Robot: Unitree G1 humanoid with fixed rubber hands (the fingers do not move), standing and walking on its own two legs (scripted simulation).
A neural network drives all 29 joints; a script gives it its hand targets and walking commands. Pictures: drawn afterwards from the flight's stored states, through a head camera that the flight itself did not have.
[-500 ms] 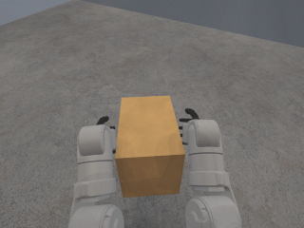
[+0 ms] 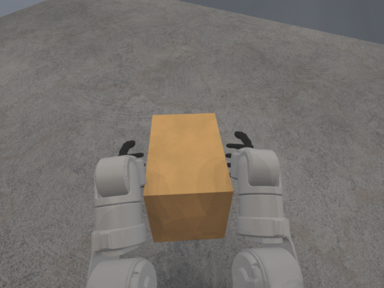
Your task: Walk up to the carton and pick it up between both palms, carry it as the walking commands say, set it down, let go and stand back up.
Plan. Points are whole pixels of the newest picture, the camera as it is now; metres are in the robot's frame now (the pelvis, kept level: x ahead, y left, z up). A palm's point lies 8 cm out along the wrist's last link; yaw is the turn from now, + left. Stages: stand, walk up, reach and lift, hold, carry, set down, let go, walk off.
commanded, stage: carry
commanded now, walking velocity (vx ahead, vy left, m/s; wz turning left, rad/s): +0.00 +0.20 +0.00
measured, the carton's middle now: (186, 173) +0.37 +0.01 +0.00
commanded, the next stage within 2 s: none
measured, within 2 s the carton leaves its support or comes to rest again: neither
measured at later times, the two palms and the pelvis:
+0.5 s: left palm (125, 183) +0.28 +0.13 +0.10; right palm (249, 174) +0.30 -0.11 +0.10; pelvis -0.03 +0.00 +0.00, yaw +0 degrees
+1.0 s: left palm (94, 201) +0.25 +0.18 +0.09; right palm (224, 187) +0.27 -0.06 +0.10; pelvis -0.06 +0.04 +0.00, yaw +0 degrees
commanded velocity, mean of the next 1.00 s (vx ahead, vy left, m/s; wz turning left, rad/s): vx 0.00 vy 0.20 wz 0.00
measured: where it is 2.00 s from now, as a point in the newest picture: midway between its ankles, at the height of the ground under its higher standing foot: outside the picture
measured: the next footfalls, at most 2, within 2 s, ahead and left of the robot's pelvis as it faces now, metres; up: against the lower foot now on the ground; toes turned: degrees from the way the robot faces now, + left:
right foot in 1.14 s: -0.03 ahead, -0.11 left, +0.00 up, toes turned -9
left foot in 1.34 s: -0.06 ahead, +0.16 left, +0.00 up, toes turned +0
